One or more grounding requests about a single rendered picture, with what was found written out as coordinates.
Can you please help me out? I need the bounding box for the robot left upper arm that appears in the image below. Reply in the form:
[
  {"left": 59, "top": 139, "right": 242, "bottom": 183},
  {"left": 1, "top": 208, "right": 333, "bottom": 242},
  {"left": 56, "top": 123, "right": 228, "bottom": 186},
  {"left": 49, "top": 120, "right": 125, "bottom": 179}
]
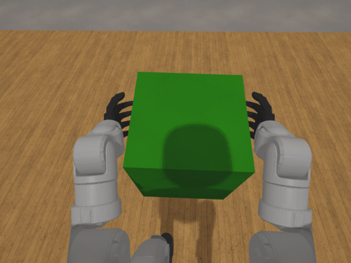
[{"left": 68, "top": 228, "right": 131, "bottom": 263}]

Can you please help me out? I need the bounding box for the left robot hand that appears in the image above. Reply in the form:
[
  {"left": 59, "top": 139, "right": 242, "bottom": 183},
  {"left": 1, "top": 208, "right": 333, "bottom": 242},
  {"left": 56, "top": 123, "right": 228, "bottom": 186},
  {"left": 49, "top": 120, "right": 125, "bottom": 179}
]
[{"left": 104, "top": 92, "right": 133, "bottom": 138}]

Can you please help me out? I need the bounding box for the robot right upper arm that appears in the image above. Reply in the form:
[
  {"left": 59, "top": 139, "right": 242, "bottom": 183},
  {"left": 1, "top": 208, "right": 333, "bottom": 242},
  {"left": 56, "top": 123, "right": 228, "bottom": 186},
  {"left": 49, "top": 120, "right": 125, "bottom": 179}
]
[{"left": 248, "top": 231, "right": 316, "bottom": 263}]

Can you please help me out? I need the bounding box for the left robot shin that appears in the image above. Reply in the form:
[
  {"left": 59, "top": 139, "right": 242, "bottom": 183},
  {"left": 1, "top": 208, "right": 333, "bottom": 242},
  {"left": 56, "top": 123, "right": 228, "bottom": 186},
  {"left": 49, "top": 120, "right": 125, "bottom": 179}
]
[{"left": 151, "top": 235, "right": 166, "bottom": 242}]

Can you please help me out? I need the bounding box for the right robot hand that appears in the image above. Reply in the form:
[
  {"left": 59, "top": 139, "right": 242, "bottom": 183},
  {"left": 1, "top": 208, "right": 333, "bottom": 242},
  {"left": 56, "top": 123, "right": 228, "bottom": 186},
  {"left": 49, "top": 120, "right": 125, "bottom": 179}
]
[{"left": 246, "top": 92, "right": 275, "bottom": 139}]

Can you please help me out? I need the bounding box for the carton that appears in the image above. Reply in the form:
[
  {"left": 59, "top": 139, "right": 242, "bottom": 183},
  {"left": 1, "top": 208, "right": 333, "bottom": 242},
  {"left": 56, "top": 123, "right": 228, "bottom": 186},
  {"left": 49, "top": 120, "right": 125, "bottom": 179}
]
[{"left": 123, "top": 72, "right": 255, "bottom": 199}]

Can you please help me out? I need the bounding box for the left robot foot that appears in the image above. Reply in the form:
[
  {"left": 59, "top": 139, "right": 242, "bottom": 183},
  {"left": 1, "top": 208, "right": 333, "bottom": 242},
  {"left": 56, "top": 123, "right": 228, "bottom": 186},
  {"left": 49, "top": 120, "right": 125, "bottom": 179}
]
[{"left": 161, "top": 233, "right": 173, "bottom": 263}]

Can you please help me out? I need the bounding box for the right robot forearm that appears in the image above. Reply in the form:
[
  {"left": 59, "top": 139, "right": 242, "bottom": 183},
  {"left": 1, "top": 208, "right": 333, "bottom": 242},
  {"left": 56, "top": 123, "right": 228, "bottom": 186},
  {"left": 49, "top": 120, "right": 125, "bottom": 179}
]
[{"left": 254, "top": 121, "right": 316, "bottom": 261}]

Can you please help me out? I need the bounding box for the left robot forearm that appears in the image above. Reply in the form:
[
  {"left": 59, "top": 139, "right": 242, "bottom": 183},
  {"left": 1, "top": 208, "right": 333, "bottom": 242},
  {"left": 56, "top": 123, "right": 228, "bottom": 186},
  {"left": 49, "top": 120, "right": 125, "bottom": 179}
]
[{"left": 67, "top": 119, "right": 125, "bottom": 263}]

